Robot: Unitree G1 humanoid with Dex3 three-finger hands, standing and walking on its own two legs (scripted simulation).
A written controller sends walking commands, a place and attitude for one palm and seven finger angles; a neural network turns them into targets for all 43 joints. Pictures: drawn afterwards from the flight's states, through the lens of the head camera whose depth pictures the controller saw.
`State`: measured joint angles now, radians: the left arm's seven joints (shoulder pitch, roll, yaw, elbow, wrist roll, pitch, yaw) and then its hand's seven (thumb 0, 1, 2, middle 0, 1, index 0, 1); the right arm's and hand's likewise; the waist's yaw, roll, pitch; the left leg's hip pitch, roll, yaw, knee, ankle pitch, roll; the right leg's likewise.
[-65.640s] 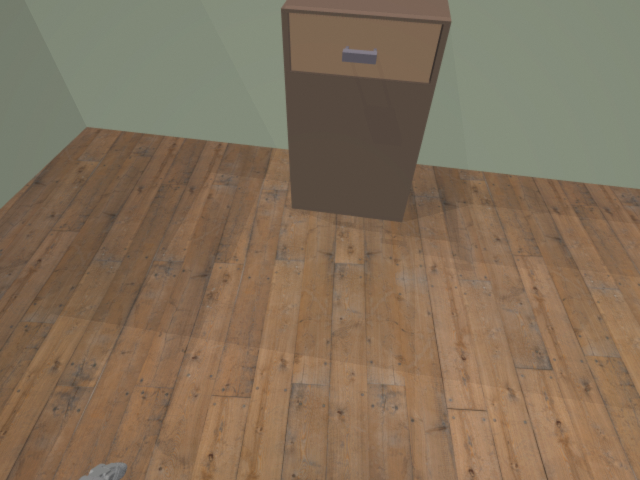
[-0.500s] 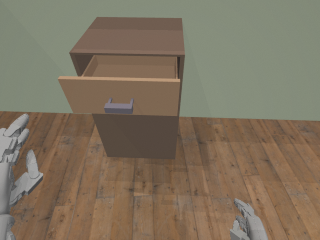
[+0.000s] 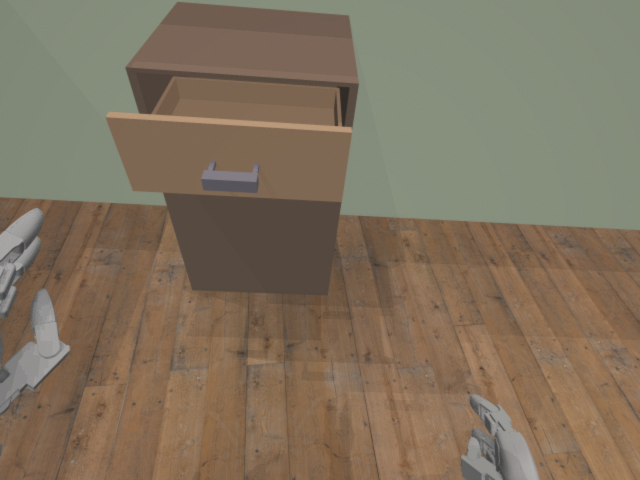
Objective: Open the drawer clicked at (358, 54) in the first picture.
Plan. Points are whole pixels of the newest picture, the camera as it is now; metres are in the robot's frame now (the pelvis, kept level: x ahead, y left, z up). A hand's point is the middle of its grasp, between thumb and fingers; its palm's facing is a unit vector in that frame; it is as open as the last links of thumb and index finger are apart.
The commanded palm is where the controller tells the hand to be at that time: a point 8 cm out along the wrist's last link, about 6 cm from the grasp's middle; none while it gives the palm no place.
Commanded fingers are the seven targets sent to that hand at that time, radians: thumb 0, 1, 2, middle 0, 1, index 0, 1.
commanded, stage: step back with the hand held close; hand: left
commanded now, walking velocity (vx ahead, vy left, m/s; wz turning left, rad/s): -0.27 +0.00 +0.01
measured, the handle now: (232, 174) +0.66 +0.21 -0.02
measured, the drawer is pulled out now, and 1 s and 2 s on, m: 0.19 0.19 0.19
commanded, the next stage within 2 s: stop stepping back and stand still in 0.58 s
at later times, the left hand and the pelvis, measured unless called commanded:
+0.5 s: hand out of the picture +0.10 +0.25 +0.17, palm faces +0.39 -0.82 -0.42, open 7.4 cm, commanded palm +0.03 +0.29 +0.19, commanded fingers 0.00 0.90 0.90 -0.20 -0.30 -0.20 -0.30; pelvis -0.09 +0.01 -0.01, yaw +2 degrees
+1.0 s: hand out of the picture +0.00 +0.27 +0.17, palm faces +0.43 -0.80 -0.41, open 7.4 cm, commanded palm -0.07 +0.30 +0.19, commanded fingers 0.00 0.90 0.90 -0.20 -0.30 -0.20 -0.30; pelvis -0.18 +0.01 +0.01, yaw +2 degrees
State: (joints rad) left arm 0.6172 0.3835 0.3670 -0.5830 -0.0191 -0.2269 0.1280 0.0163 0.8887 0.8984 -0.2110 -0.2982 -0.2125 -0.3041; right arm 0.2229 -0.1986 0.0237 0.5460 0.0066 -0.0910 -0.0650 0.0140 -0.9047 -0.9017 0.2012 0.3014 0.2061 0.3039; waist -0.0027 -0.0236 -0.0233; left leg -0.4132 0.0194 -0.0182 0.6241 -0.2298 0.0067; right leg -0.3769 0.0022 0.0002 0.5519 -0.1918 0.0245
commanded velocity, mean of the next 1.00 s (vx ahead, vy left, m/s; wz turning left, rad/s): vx -0.18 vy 0.00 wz -0.02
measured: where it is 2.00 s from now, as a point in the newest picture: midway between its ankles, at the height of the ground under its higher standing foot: outside the picture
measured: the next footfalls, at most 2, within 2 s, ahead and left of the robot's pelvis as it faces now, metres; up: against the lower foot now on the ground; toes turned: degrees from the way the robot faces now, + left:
right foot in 0.64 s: -0.08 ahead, -0.11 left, +0.00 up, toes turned +4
left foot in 0.88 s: -0.13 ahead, +0.11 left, +0.00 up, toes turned +5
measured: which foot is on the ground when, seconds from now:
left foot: down 0.00-0.66, up 0.68-0.86, down 0.88-1.00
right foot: down 0.00-0.48, up 0.50-0.62, down 0.64-0.92, up 0.94-1.00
